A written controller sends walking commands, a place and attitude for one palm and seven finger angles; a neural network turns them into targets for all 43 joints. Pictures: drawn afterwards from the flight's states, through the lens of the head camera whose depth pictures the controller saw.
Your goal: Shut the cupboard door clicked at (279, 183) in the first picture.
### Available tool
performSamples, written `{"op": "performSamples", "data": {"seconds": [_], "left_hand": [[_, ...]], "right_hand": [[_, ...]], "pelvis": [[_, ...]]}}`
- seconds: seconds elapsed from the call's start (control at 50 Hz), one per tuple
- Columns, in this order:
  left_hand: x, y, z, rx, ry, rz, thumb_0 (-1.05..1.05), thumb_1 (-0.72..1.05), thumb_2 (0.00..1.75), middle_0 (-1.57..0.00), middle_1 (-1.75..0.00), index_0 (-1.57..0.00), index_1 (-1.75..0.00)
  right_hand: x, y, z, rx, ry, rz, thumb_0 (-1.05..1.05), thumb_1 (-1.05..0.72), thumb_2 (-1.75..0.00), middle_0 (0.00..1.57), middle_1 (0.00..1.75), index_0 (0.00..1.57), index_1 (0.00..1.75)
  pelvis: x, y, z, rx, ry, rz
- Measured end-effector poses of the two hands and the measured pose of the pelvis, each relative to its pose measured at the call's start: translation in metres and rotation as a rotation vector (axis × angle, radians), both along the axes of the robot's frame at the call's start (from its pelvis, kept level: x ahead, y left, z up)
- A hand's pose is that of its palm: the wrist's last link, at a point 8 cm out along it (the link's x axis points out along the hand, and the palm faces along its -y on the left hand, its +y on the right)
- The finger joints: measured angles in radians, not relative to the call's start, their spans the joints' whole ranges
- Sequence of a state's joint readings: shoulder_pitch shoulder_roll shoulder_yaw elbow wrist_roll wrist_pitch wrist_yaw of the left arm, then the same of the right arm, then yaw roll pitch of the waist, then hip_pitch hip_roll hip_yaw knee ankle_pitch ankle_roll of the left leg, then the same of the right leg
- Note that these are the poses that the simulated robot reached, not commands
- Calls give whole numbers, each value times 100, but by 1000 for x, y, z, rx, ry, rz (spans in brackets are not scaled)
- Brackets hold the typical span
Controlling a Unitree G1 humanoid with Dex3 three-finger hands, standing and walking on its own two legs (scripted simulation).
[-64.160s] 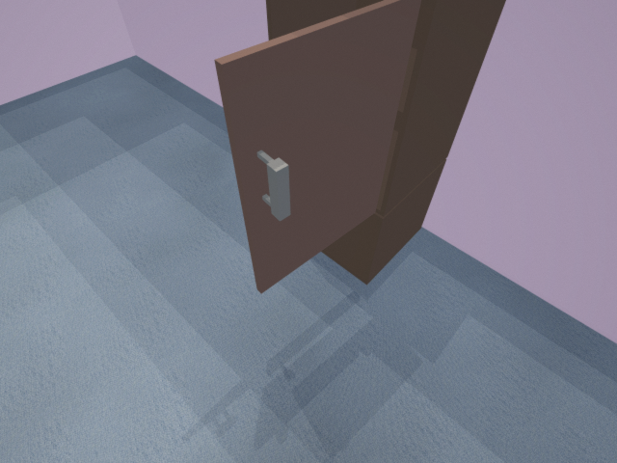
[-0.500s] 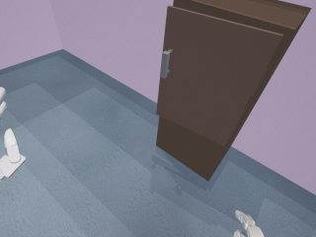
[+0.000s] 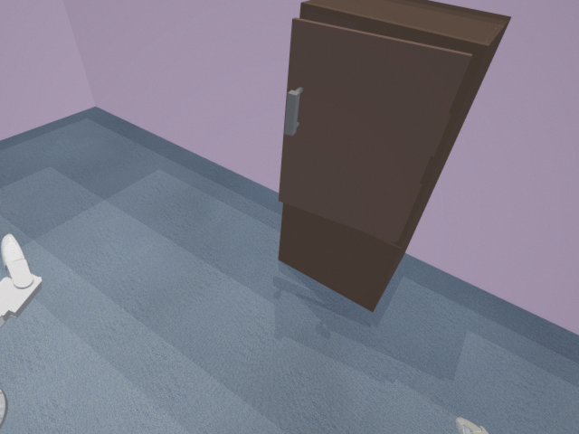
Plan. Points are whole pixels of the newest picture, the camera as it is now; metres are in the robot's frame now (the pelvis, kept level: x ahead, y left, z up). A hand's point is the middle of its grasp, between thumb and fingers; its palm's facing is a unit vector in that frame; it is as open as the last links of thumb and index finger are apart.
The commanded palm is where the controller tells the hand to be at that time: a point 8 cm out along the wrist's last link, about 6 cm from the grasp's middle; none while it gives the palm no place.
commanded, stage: stop stepping back and stand still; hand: left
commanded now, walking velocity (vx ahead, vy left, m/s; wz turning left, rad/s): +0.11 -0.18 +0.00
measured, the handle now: (295, 110) +0.94 +0.02 +0.04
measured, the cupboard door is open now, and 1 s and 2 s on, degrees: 8 8 8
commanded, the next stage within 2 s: let the arm hang, fingers relaxed in 0.38 s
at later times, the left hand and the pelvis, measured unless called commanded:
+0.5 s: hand (78, 276) +0.23 +0.24 +0.17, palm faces +0.42 -0.81 -0.41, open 7.4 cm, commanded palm none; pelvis +0.02 -0.01 +0.00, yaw -2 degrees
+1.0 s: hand out of the picture +0.01 +0.18 -0.16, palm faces +0.01 -0.97 -0.23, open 7.2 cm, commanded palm none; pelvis +0.02 -0.02 +0.02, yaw -2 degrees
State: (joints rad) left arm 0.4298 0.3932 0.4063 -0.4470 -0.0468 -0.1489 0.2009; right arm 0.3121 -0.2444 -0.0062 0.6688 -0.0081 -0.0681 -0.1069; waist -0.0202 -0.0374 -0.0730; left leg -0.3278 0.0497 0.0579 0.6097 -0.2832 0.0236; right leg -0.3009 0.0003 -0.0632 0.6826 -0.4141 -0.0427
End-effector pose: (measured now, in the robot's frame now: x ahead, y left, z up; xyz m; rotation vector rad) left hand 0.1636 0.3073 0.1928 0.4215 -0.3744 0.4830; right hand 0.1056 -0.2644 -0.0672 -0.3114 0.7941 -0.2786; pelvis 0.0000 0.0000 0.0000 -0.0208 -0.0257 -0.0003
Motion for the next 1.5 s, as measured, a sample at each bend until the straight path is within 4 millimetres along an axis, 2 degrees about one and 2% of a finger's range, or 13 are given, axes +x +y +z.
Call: {"op": "performSamples", "data": {"seconds": [0.12, 0.2, 0.34, 0.5, 0.56, 0.62, 0.7, 0.76, 0.82, 0.94, 1.06, 1.26, 1.5], "left_hand": [[0, -8, 6, 85, 88, -89, 1, 89, 90, -20, -30, -20, -30], [-7, -17, 16, 138, 133, -103, 1, 89, 90, -21, -30, -20, -30], [-3, -25, 11, 131, 126, -35, 1, 88, 90, -21, -30, -21, -30], [23, -26, -6, 69, 123, -60, 1, 88, 90, -21, -30, -21, -30], [51, -23, -76, -37, 438, -79, 0, 89, 90, -20, -30, -20, -30], [48, -38, -174, -194, 845, -83, 0, 90, 90, -19, -30, -19, -30], [-8, -82, -274, -365, 1283, -125, 1, 90, 90, -19, -30, -19, -30], [-62, -111, -314, -514, 1476, -106, 0, 92, 90, -20, -30, -20, -30], [-88, -101, -322, -577, 1507, -2, -4, 100, 90, -21, -30, -20, -30], [-141, -87, -320, -569, 1678, 83, -3, 97, 90, -20, -30, -20, -30], [-174, -83, -313, -563, 1777, 133, -1, 93, 90, -20, -30, -20, -30], [-182, -104, -318, -605, 1789, 97, 0, 91, 90, -19, -30, -19, -30], [-177, -122, -325, -649, 1771, 37, 0, 90, 90, -20, -30, -20, -30]], "right_hand": [[-20, 24, 2, 87, 2, -25, 1, -91, -89, 20, 30, 20, 30], [-22, 35, -1, 139, 30, -8, 1, -91, -89, 21, 30, 20, 30], [-2, 26, -26, 166, 53, 31, 1, -90, -89, 21, 30, 20, 30], [31, 7, -12, 106, -1, 26, 1, -91, -89, 21, 30, 20, 30], [44, 1, -21, 118, 23, 89, 1, -91, -89, 20, 30, 20, 30], [49, -3, -32, 133, 62, 99, 1, -91, -89, 20, 30, 20, 30], [35, -4, -35, 137, 142, 72, 1, -91, -89, 20, 30, 20, 30], [12, -2, -37, 130, 245, 46, 0, -91, -89, 20, 30, 20, 30], [-15, 2, -42, 132, 368, 31, 0, -91, -89, 20, 30, 20, 30], [-64, 16, -55, 192, 519, -37, 0, -91, -89, 20, 30, 20, 30], [-102, 32, -63, 248, 597, -95, 0, -92, -89, 20, 30, 20, 30], [-135, 53, -66, 295, 656, -133, 0, -91, -89, 20, 30, 20, 30], [-137, 64, -64, 300, 639, -146, 0, -91, -89, 20, 30, 20, 30]], "pelvis": [[-11, 2, 10, -1, -3, -27], [-9, -3, 16, -21, 16, -37], [-6, -12, 3, -1, 16, -39], [15, -10, 3, 17, 6, -37], [15, -6, 1, 25, 36, -20], [13, -6, 0, 32, 46, -20], [14, -11, 3, 33, 35, -17], [16, -15, 7, 33, 23, -15], [16, -19, 10, 22, 17, -4], [19, -18, 16, 12, 6, -16], [20, -14, 18, 16, -6, -33], [19, -10, 19, 20, -16, -44], [18, -7, 19, 20, -13, -45]]}}
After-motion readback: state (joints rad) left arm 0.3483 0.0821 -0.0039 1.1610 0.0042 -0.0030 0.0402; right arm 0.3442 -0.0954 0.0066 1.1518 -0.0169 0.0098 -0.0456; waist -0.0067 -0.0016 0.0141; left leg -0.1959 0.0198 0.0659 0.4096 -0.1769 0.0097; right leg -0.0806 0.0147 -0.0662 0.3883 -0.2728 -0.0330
